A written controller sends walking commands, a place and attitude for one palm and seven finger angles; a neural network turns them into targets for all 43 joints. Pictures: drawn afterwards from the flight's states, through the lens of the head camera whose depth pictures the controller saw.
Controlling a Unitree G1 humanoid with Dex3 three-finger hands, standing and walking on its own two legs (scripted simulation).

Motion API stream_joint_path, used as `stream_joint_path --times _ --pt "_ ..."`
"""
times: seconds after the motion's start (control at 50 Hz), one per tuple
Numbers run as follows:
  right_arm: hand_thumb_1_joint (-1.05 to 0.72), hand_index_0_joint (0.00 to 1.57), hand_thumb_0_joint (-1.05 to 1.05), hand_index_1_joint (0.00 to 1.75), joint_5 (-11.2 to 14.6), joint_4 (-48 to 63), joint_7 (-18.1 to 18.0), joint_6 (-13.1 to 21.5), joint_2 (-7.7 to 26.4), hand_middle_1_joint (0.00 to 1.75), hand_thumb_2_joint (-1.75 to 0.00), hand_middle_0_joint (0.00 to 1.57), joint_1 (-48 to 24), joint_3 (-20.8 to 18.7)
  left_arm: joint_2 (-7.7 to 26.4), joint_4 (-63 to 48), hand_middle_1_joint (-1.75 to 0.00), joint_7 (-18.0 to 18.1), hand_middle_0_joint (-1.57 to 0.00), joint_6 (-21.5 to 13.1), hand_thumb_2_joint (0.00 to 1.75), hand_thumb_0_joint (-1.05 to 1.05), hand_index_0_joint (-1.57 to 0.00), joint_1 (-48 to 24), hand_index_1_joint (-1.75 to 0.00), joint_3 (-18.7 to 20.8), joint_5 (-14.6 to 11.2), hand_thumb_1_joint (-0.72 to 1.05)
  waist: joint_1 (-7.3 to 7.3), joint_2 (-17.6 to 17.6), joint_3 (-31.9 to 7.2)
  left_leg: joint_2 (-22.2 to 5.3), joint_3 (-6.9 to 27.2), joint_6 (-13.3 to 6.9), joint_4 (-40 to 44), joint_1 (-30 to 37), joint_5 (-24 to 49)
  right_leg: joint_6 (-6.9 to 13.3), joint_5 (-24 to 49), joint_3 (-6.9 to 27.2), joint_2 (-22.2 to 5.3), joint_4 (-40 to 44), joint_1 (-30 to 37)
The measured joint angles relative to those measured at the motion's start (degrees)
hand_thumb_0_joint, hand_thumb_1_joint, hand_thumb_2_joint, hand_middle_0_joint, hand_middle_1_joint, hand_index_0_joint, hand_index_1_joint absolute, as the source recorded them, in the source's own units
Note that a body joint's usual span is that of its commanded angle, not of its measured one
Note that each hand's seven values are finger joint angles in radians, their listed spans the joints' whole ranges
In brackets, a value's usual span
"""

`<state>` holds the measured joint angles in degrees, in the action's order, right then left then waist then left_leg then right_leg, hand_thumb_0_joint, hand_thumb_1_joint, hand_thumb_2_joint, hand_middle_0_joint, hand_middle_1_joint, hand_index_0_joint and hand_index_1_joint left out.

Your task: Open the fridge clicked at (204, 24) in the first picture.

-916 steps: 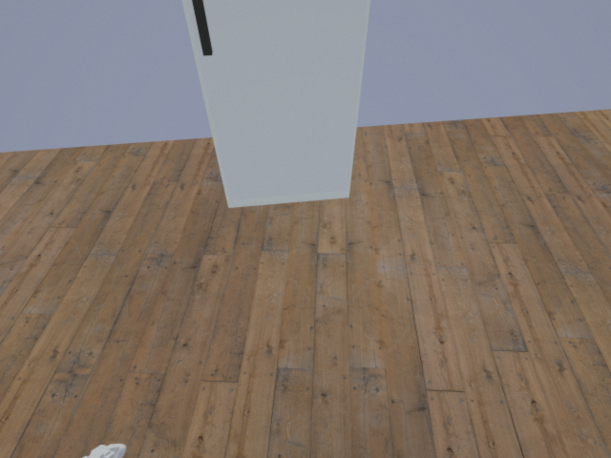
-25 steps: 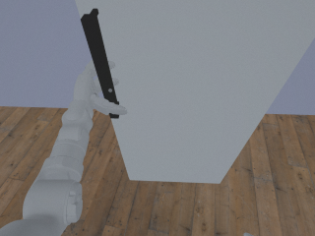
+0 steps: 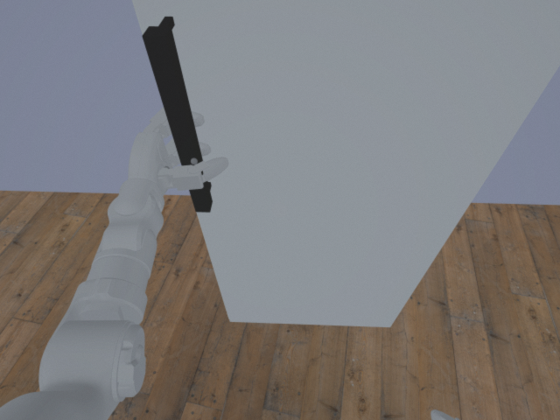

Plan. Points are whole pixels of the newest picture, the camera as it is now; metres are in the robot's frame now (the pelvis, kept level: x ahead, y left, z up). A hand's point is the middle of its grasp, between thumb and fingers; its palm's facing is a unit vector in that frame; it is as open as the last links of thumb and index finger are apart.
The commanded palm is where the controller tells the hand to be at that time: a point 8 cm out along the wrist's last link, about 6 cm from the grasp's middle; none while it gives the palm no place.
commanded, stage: grip the handle and tug to test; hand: left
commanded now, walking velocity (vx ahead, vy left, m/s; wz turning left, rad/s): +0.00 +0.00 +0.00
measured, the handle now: (189, 130) +0.50 +0.15 +0.16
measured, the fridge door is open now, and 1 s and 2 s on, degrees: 0 0 6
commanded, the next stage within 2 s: pull the door a little, standing still in 0.98 s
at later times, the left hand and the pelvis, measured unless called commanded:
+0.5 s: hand (197, 160) +0.44 +0.13 +0.15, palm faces -0.02 -1.00 +0.00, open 6.2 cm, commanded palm +0.41 +0.18 +0.15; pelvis +0.01 +0.00 +0.00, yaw +0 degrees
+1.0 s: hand (197, 161) +0.44 +0.13 +0.15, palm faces -0.02 -1.00 +0.01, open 6.2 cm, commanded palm +0.39 +0.19 +0.15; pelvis +0.03 +0.00 +0.01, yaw -2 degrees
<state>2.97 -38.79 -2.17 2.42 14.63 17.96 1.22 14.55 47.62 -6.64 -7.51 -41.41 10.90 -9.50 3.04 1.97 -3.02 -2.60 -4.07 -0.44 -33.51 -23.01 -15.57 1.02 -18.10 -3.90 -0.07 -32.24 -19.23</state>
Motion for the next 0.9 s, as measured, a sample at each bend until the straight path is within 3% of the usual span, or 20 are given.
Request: stream_joint_path --times 0.22,0.66,0.9 --pt "-0.91 0.2 0.01 0.3 0.1 0.1 0.0 -0.5 0.4 0.3 -0.9 0.21 0.5 -0.3 0.2 -1.1 -1.34 -0.2 -0.38 0.3 0.78 0.01 -0.38 0.8 -1.33 0.5 -0.2 0.62 0.21 0.1 -0.1 -0.1 -0.2 0.0 0.2 0.3 -0.2 0.0 -0.1 0.3 0.1 0.3 0.2" --pt "-0.91 0.2 0.01 0.3 -0.1 0.7 0.2 -1.4 -0.1 0.3 -0.9 0.21 -0.6 -0.4 -1.1 -6.4 -1.39 1.1 -0.33 2.6 0.8 0.01 -0.33 4.2 -1.37 -0.3 -0.1 0.66 -0.43 0.1 -0.3 -0.1 -0.3 0.3 1.2 1.9 -0.5 0.2 -0.4 0.4 0.2 1.2 1.7" --pt "-0.91 0.2 0.01 0.3 0.0 2.7 0.8 -1.8 -0.1 0.3 -0.9 0.21 -1.1 -0.7 -1.5 -16.1 -1.4 1.5 -0.29 6.4 0.78 0.01 -0.29 11.1 -1.38 0.4 -0.7 0.69 -0.52 0.2 -1.0 -0.3 -1.6 0.4 3.1 4.6 -1.0 0.1 -0.6 1.7 0.5 2.7 3.6"
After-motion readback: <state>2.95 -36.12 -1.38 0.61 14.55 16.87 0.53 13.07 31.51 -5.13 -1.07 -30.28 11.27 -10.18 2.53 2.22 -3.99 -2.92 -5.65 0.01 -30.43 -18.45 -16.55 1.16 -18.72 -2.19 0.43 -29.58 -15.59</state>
